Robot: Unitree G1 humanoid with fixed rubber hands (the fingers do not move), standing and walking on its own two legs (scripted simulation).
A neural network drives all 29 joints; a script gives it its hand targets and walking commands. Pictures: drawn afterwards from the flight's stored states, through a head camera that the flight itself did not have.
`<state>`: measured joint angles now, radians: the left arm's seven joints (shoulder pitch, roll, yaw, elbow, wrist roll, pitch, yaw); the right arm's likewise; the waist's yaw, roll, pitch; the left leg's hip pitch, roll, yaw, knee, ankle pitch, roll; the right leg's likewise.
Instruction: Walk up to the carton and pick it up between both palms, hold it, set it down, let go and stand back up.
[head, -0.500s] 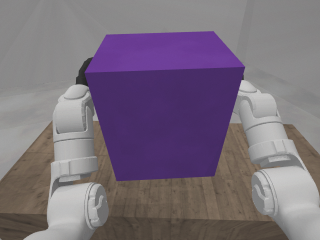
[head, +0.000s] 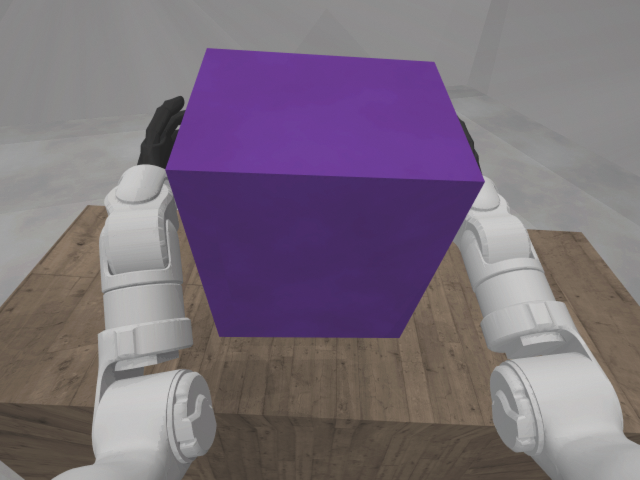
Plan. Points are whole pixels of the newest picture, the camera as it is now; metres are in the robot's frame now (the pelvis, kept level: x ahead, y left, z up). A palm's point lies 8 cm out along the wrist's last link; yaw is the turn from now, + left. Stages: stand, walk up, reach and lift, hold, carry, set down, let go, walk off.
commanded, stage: set down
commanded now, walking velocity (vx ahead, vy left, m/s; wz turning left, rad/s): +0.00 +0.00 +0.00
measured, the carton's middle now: (316, 212) +0.39 +0.02 +0.19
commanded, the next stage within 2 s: none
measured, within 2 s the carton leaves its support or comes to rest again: neither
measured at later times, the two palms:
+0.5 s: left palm (187, 204) +0.39 +0.18 +0.20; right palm (461, 218) +0.39 -0.16 +0.19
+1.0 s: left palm (198, 221) +0.40 +0.17 +0.17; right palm (460, 237) +0.39 -0.17 +0.16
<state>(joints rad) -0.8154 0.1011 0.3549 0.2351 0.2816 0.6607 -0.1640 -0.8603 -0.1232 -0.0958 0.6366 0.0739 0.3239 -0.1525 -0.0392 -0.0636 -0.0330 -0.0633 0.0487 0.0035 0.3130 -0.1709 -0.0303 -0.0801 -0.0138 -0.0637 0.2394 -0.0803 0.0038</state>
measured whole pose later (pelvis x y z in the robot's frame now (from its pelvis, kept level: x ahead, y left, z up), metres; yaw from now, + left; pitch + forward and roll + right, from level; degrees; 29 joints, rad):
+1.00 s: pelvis +0.01 +0.00 +0.00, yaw +0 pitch -4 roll -1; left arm -0.64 0.02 0.34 0.24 0.28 0.46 -0.15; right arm -0.65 -0.08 -0.10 0.64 0.01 0.09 -0.17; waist -0.07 -0.08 0.04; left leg -0.05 0.05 0.00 0.31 -0.18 -0.03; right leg -0.07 -0.01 -0.06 0.24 -0.09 0.01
